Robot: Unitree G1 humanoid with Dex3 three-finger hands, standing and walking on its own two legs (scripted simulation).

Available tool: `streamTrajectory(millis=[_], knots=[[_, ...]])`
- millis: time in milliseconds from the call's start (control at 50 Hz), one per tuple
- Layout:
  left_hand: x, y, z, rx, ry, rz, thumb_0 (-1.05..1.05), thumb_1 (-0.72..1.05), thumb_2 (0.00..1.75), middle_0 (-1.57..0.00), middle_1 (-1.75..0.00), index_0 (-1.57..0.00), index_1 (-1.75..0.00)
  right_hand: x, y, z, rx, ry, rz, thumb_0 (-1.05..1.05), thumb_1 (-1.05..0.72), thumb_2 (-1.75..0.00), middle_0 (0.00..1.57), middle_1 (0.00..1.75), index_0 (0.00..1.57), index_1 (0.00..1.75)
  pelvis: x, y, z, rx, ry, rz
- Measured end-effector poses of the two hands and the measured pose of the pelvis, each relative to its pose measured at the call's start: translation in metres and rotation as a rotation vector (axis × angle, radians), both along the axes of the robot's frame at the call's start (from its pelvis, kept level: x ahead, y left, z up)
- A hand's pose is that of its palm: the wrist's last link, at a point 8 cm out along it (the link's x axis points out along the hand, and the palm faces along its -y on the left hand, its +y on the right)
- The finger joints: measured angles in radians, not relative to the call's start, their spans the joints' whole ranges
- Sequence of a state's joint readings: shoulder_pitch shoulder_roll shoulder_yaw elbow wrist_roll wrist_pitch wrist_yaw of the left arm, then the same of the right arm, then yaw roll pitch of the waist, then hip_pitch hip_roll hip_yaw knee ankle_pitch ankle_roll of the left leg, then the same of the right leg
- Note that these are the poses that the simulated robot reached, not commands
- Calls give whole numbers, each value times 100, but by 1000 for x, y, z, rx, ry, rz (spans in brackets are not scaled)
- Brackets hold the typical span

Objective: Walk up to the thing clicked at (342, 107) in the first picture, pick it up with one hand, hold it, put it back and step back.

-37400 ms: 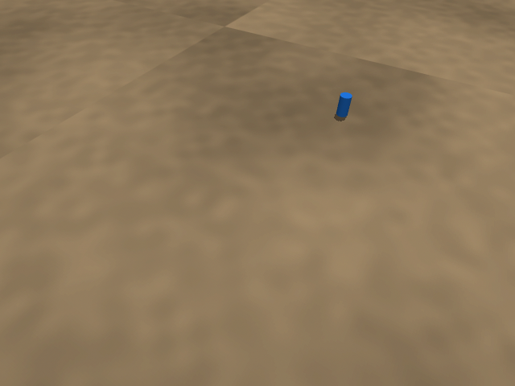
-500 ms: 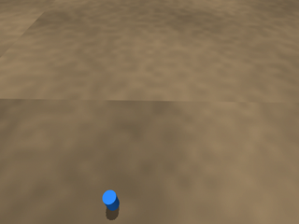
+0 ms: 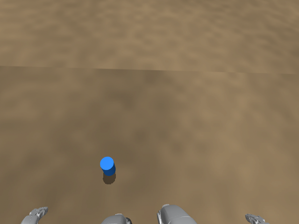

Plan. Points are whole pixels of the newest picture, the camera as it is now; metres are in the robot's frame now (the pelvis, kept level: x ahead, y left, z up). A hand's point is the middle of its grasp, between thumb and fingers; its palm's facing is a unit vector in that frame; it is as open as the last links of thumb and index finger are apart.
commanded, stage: step back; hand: left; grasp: from the side
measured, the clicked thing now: (108, 166) +0.45 +0.19 -0.69
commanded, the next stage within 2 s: none
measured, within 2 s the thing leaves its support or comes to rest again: neither
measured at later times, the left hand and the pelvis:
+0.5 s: hand out of the picture -0.01 +0.24 -0.14, palm faces +0.02 -0.92 -0.39, open 7.4 cm; pelvis -0.12 -0.02 +0.00, yaw +1 degrees
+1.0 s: hand out of the picture -0.20 +0.23 -0.15, palm faces -0.03 -0.92 -0.40, open 7.4 cm; pelvis -0.29 -0.05 -0.02, yaw -2 degrees
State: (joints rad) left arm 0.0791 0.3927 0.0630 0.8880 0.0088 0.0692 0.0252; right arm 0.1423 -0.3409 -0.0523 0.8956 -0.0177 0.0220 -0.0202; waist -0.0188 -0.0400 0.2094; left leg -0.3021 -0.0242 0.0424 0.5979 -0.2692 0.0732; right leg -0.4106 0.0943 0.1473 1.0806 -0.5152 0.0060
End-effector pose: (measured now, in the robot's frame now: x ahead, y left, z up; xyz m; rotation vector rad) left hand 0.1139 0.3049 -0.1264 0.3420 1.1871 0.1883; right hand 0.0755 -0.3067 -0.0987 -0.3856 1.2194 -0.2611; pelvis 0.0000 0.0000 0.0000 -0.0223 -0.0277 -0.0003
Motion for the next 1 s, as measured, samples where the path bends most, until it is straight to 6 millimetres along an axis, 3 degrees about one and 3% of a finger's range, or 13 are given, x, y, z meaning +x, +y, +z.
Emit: streamTrajectory(millis=[120, 240, 320, 400, 540, 640, 820, 940, 1000], knots=[[-33, -3, 2, 19, 18, -18, 0, 90, 90, -20, -30, -20, -30, -20, -1, -11, 31, -59, 1, 0, -90, -90, 21, 30, 21, 30, -28, -5, -6, 7, -12, -39], [-73, -17, 10, 41, 1, -20, 0, 90, 90, -20, -30, -20, -30, -45, -21, -25, 59, -85, -7, 0, -90, -90, 21, 31, 21, 30, -60, -20, -14, -2, -23, -48], [-104, -24, 22, 42, -6, 1, 0, 90, 90, -20, -30, -20, -30, -65, -31, -19, 59, -64, -9, 0, -91, -90, 20, 30, 21, 30, -77, -25, -5, 39, -19, -43], [-120, -25, 30, 48, -33, 18, 0, 90, 90, -20, -31, -20, -30, -88, -36, -13, 38, -45, 13, 0, -91, -90, 20, 30, 21, 30, -94, -24, 0, 42, -5, -22], [-136, -12, 18, 24, -136, 18, 0, 90, 90, -20, -31, -20, -30, -125, -27, -13, -10, -6, 72, 0, -91, -90, 20, 30, 20, 30, -135, -13, -11, 22, -4, 45], [-164, -5, 11, 2, -105, 33, 0, 90, 90, -20, -30, -20, -30, -152, -11, -2, 0, -20, 86, 1, -91, -90, 20, 30, 21, 30, -165, -8, -6, 11, -17, 38], [-236, -5, 9, 22, -36, 32, 0, 90, 90, -20, -30, -20, -30, -181, -16, 10, -11, -123, 86, 0, -90, -90, 21, 31, 21, 30, -217, -18, -3, -7, -5, -21], [-286, -23, 5, 51, -7, 6, 0, 90, 90, -20, -30, -20, -30, -217, -44, -8, 7, -164, 79, 0, -90, -90, 21, 31, 21, 30, -265, -39, -18, 5, -9, -53], [-320, -37, 12, 48, 9, 9, 0, 90, 90, -20, -30, -20, -30, -243, -56, -16, 17, -142, 42, 0, -90, -90, 20, 30, 21, 30, -285, -46, -16, 0, -17, -34]])
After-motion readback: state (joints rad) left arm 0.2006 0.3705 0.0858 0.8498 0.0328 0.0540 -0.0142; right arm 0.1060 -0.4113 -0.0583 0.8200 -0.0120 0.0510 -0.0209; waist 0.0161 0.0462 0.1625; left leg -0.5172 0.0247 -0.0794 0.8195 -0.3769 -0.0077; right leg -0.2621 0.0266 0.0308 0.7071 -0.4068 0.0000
